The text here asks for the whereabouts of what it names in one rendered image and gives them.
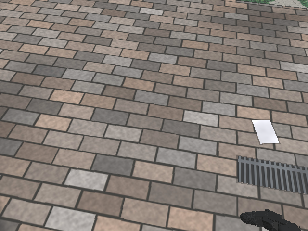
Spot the robot right hand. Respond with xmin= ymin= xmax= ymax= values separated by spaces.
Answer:
xmin=240 ymin=209 xmax=301 ymax=231

